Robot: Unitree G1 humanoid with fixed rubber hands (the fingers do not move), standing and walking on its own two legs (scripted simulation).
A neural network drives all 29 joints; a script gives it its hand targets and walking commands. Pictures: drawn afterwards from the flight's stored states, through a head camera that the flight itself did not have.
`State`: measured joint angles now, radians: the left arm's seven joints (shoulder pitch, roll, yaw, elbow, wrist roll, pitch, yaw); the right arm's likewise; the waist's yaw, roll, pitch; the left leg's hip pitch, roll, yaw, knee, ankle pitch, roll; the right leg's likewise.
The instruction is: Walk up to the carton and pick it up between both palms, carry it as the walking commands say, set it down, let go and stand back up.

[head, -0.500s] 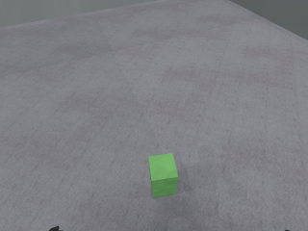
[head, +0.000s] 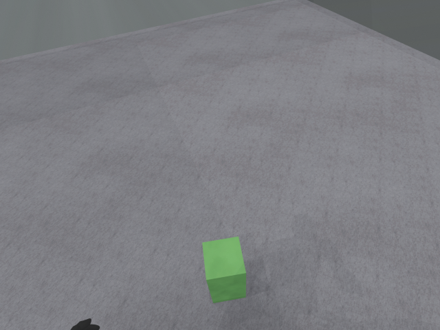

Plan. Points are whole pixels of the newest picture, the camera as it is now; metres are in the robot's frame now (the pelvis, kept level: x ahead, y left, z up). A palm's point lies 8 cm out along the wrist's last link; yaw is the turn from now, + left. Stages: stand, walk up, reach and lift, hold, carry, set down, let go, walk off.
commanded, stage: walk up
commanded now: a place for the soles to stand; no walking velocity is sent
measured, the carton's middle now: (225, 271) +0.46 +0.04 -0.61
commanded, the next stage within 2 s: none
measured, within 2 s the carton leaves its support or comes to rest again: neither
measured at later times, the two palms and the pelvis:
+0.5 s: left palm out of the picture +0.08 +0.31 -0.06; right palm out of the picture +0.07 -0.33 -0.10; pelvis +0.01 -0.01 +0.01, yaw +3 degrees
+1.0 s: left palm out of the picture +0.10 +0.33 -0.07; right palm out of the picture +0.10 -0.31 -0.09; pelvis +0.02 +0.01 +0.00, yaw +4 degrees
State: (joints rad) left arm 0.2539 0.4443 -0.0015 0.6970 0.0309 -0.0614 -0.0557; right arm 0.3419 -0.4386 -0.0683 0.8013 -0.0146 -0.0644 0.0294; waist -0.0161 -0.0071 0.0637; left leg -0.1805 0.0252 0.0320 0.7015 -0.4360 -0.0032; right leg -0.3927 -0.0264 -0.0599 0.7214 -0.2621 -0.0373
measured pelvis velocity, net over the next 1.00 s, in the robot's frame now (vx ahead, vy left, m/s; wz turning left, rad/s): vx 0.02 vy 0.01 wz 0.08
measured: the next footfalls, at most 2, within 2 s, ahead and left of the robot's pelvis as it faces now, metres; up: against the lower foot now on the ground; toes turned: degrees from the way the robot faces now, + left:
left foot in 0.54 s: +0.03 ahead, +0.12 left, +0.00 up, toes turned +4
left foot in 0.92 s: +0.10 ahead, +0.14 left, +0.00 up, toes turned -1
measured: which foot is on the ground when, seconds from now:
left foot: down 0.00-0.00, up 0.02-0.52, down 0.54-0.76, up 0.78-0.90, down 0.92-1.00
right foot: down 0.00-1.00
